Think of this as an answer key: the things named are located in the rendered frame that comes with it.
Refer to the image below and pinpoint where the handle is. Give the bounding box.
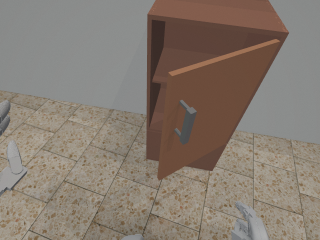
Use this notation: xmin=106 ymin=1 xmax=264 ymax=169
xmin=174 ymin=100 xmax=197 ymax=145

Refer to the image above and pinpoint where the cupboard door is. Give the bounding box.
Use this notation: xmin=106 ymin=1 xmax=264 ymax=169
xmin=157 ymin=39 xmax=281 ymax=181

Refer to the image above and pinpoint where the right robot hand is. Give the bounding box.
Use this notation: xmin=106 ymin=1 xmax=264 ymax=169
xmin=231 ymin=201 xmax=270 ymax=240

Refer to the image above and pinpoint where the left robot hand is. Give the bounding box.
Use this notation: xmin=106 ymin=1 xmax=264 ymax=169
xmin=0 ymin=100 xmax=28 ymax=196

